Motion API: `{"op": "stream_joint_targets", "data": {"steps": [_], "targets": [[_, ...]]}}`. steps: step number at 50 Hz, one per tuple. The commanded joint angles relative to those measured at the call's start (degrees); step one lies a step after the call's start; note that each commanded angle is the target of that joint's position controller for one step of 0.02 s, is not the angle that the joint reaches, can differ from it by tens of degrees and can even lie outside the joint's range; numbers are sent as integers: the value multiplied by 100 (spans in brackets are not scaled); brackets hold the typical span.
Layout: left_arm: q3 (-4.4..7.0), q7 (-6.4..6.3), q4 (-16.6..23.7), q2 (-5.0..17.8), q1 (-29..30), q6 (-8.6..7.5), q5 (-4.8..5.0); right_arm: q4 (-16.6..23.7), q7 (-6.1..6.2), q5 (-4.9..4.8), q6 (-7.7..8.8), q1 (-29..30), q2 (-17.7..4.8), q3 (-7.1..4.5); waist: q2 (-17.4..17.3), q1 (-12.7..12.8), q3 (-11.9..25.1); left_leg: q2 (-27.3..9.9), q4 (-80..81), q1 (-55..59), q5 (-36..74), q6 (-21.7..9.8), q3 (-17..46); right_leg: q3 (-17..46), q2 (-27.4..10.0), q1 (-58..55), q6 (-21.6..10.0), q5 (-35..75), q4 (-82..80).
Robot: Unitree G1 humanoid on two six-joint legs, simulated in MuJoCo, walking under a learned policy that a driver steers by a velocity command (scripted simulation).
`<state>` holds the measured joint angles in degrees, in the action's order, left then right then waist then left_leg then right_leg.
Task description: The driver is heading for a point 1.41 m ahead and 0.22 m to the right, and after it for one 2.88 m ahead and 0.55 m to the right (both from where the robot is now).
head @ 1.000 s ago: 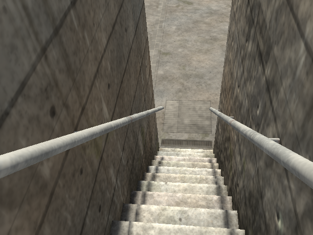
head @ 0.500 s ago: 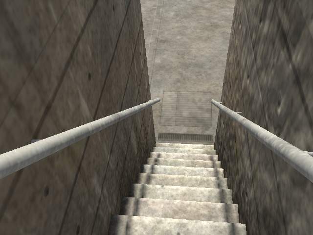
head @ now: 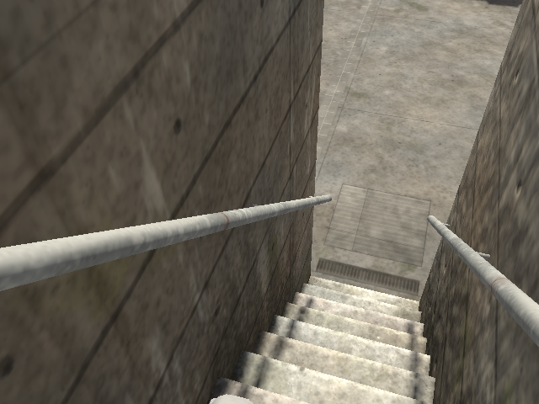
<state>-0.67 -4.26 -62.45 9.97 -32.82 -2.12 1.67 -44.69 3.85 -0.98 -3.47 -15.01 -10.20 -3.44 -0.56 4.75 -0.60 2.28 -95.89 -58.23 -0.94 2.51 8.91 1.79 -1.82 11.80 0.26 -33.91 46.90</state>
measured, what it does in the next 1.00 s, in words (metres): goes down, turning right: left foot 0.22 m lower, then right foot 0.22 m lower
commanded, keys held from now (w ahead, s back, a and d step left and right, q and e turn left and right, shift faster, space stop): no key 0.28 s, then e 0.72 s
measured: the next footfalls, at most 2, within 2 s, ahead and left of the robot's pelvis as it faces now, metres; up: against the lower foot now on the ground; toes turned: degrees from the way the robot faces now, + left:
left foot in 0.24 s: +0.24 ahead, +0.19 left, -0.22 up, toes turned +6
right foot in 0.78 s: +0.39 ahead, -0.15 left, -0.43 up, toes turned -6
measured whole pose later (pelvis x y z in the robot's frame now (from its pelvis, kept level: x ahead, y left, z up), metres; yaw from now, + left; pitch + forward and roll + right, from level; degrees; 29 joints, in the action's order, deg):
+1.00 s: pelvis +0.37 -0.07 -0.42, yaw -17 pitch +0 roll +0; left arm -0.9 -3.1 -50.1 11.9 -26.5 5.4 -0.7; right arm -36.0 3.5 -1.4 -3.2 -1.7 -9.7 -1.6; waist -4.9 4.8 -8.0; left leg 1.1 -109.7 -56.9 -16.0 8.7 5.9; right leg 8.0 9.2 21.6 -4.0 -23.2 45.8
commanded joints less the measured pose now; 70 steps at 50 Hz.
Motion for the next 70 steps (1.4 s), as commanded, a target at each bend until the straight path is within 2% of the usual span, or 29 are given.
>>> {"op": "stream_joint_targets", "data": {"steps": [1, 4, 6, 7, 10, 11, 12, 13, 15, 17, 19, 21, 22, 26, 31, 34, 37, 38, 39, 40, 41, 42, 44, 45, 46, 50, 52, 61, 70], "targets": [[-6, -39, 309, 388, 794, -82, -45, -51, -329, 325, 45, -863, 76, 122, 412, -1014, -692, -648, 2169, 1935, 2309, 82, 97, 830, -998, 1984, -967, 2292, -1328], [98, -283, 56, 269, -386, -57, 326, 388, -642, 485, 383, 564, -606, 31, 1046, -62, -690, -867, 5199, 886, 4084, -93, -170, 273, -659, -44, -610, 2448, 120], [255, -271, 316, 636, -466, 73, 158, 739, -966, 278, 560, 1931, -304, 170, 300, 705, -689, -474, 6887, 2152, 4432, 278, -973, 32, -479, 397, -673, 2327, 276], [372, -270, 287, 903, -294, 143, 118, 774, -927, 116, 561, 1702, -213, 160, 944, 748, -606, -418, 6981, 2546, 3724, 308, -967, 211, -469, 441, -838, 2929, 504], [563, -130, 407, 793, 502, 82, 29, -374, -718, 94, 556, -1547, -979, -178, 982, -931, 92, -408, 6369, 5238, 4040, -12, -990, 191, -183, 1814, -475, 2207, 3336], [654, -25, 399, 888, 1383, -2, 92, -821, -601, 338, 426, -3067, -1276, -283, 804, -1991, 277, -769, 6633, 6534, 3821, -332, -1062, 164, 510, 2416, -32, 2276, 5199], [642, 83, 330, 473, 1438, -29, 85, -770, -473, 214, 423, -3465, -1322, -214, -360, -2291, 241, -1642, 7275, 7139, 4725, -899, -206, 425, 1532, 3198, 365, -2118, 8004], [460, 233, 459, -351, -174, -44, 157, -913, -422, 388, 377, -3122, -1189, 206, -1762, -1140, 784, -2307, 5209, 8205, 7683, -1011, 23, 1554, 1188, 4489, 401, -2977, 8310], [471, 236, 738, -35, -49, 143, 150, -803, -473, 175, 265, -2319, -952, 268, -1233, -714, 975, -2622, 5311, 7006, 5717, -1418, 757, 1822, 586, 4445, 437, -1359, 7028], [480, 126, 888, 105, 572, 427, 14, -510, -487, 301, 130, -990, -1261, 225, 10, -59, 844, -2766, 5834, 5145, 4495, -1505, 1022, 1316, 369, 3736, 445, 647, 6390], [395, 178, 1652, 164, 1145, 502, 150, -147, -287, 334, 145, -223, -1159, 185, -820, 156, -28, -2926, 6095, 3665, 2889, -1585, 1249, 1492, 100, 3805, 502, 2338, 3805], [463, 196, 1533, 242, 1041, 582, 113, -220, -89, 507, 109, -507, -1343, 214, -544, 150, 111, -2419, 5845, 3382, 3574, -1149, 357, 886, 309, 2359, 573, 2869, 2726], [569, 177, 1630, 481, 1149, 572, 141, -117, -52, 500, 240, -164, -1291, 242, -1309, 131, 342, -2529, 5705, 3263, 3563, -1211, 206, 731, 338, 2184, 699, 3056, 3712], [624, 141, 2521, 675, 2674, 733, -88, -161, 280, 165, 195, -1396, -1219, -21, -1707, -912, -399, -2456, 5458, 4658, 631, -898, 387, 1646, 274, 4909, 404, 2807, 3291], [467, 519, 3003, 483, 3014, 711, -323, 248, 517, 57, 205, -875, -1199, -53, -574, -569, -542, -2410, 4908, 3927, -1841, -515, 21, 1057, -56, 4325, 397, 5174, 1688], [468, 716, 2887, 575, 2803, 498, -66, 204, 320, 36, 317, -612, -1026, 3, -447, -788, -711, -1916, 4600, 2336, -3288, -495, -1270, -66, 287, 1498, 296, 6214, -613], [1043, 546, 1884, 1607, 182, 434, 3, 116, -31, 234, 439, -49, -1172, 26, -441, 425, 36, -1612, 2184, 1708, -3125, -126, -2059, -816, 494, -1301, 94, 6381, -362], [1218, 562, 1291, 2013, -1109, 376, -188, -155, -78, 91, 469, 769, -1292, -57, -318, 1538, 201, -1283, 354, 1698, -2756, 199, -2219, -963, 401, -2087, -13, 6525, -1025], [1110, 568, 1032, 1968, -2003, 300, -410, -307, 97, -28, 492, 923, -964, -1, 263, 1910, -430, -430, -2475, 1917, -5330, 646, -2125, 233, -231, -1734, -685, 5855, -3837], [942, 635, 1056, 2268, -1458, 100, -309, -251, 118, 265, 557, 337, -75, 71, 1533, 840, -493, -213, -4101, 25, -6175, 601, -1383, 700, -548, -2519, -282, 9896, -1509], [727, 646, 1357, 1973, -441, 117, -252, 100, 243, -37, 503, -770, -165, 19, 2919, -245, -60, 83, -3978, -718, -5338, 627, -488, 1922, -561, -2447, -608, 11758, -886], [663, 694, 1597, 1823, 209, 72, -124, 470, 347, 25, 489, -498, -554, -79, 2686, -132, 158, -27, -3776, -1166, -4796, 712, -546, 2077, -771, -2374, -648, 11750, -863], [658, 567, 2041, 2123, 1466, 301, -396, 727, 364, -173, 377, -93, -288, 53, 845, -677, 893, -362, -3498, -714, -3252, 398, 131, 4087, -1714, -1100, -1844, 7302, -1443], [517, 493, 2192, 1793, 1649, 353, -351, 758, 305, 37, 188, 441, -386, 46, -173, -649, 550, -357, -3493, -767, -3050, 391, 73, 3902, -1658, -885, -1621, 7552, -1450], [346, 277, 2010, 1527, 1254, 473, -328, 912, 82, -106, 70, 434, -381, 101, -367, -760, 1264, -501, -1984, -733, -1648, 334, 449, 3721, -1521, -1222, -1448, 6657, -1272], [79, -146, 2186, 1042, 1507, 695, -159, 1750, -105, 55, 59, 1351, -284, 64, -417, -743, 851, -426, 355, 357, -483, 776, 32, 3195, -822, -55, -1470, 5984, -933], [150, -262, 2024, 1019, 1174, 679, -337, 1780, -169, 67, 159, 1543, -336, -17, -150, -493, 821, -338, 1063, 1337, 330, 794, -4, 3207, -676, 40, -1181, 6270, -1136], [43, 130, 2118, 473, 1847, 317, -256, 1059, -406, 212, 180, 753, -89, 98, 1366, -683, -315, -629, 4886, 3857, -743, 430, -311, 2413, -210, 433, -816, 6145, -1512], [-18, 158, 2417, 570, 2202, 577, -268, 501, -407, 196, 269, 309, -634, -60, -231, -468, 388, -379, 7187, 5112, 565, 80, -446, 1626, 237, -892, -299, 4534, -1611]]}}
